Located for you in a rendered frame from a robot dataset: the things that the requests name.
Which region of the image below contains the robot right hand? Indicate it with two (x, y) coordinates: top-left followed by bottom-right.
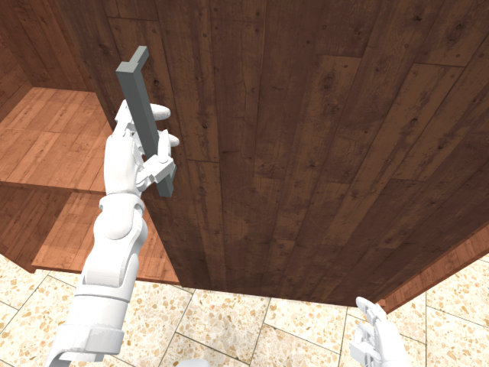
(349, 297), (409, 367)

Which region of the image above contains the robot left hand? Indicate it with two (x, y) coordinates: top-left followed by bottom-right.
(104, 99), (180, 198)

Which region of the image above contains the left robot forearm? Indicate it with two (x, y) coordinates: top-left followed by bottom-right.
(43, 193), (147, 367)

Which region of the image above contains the handle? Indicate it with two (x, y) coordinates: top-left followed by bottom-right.
(115, 46), (176, 197)

